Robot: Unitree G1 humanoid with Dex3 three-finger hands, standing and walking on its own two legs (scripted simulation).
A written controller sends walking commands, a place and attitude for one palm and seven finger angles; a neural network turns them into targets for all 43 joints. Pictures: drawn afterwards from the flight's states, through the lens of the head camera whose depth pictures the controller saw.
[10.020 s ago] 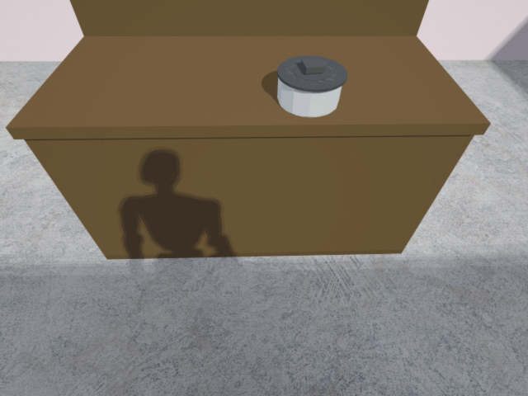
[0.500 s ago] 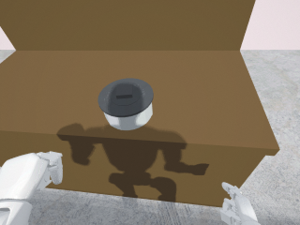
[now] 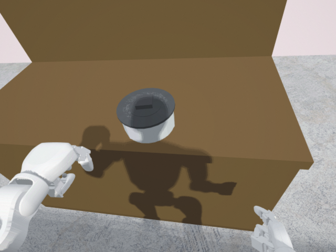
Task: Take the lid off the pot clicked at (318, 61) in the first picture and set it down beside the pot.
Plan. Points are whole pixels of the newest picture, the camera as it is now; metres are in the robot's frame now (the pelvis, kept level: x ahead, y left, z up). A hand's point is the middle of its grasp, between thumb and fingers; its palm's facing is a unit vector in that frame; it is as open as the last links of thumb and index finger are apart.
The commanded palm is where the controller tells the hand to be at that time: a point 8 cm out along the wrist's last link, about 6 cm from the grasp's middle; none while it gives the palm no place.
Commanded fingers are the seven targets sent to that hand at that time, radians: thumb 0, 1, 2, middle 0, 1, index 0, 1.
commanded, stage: reach forward and open the fingers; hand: left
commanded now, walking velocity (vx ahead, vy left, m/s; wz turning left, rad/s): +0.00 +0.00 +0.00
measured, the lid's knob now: (144, 101) +0.54 +0.15 +0.07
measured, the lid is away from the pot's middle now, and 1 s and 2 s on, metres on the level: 0.00 0.00 0.00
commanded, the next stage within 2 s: move the open hand above the knob in 0.42 s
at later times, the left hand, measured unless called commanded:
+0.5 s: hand (77, 149) +0.28 +0.23 +0.14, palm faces -0.13 -0.01 -0.99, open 10.0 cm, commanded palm +0.27 +0.23 +0.20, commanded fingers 0.00 -0.32 1.47 -0.84 -0.08 -0.84 -0.08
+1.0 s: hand (98, 126) +0.36 +0.21 +0.14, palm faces -0.24 -0.02 -0.97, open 10.1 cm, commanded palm +0.35 +0.21 +0.20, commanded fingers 0.00 -0.32 1.47 -0.84 -0.08 -0.84 -0.08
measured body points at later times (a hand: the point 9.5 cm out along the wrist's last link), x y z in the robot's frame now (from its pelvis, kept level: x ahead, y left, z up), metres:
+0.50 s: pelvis -0.01 +0.00 +0.00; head -0.02 -0.06 +0.44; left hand +0.29 +0.23 +0.19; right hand +0.18 -0.23 -0.10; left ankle -0.02 +0.11 -0.74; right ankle +0.05 -0.12 -0.74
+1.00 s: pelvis +0.00 -0.01 +0.00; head +0.01 -0.06 +0.44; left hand +0.36 +0.21 +0.19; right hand +0.18 -0.24 -0.11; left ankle -0.02 +0.11 -0.74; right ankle +0.05 -0.12 -0.74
